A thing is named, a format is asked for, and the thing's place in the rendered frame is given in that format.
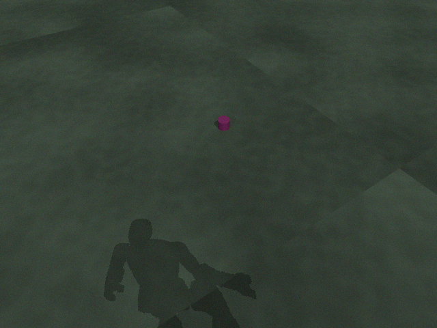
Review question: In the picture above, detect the tin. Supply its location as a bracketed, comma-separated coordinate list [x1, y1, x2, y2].
[218, 115, 230, 131]

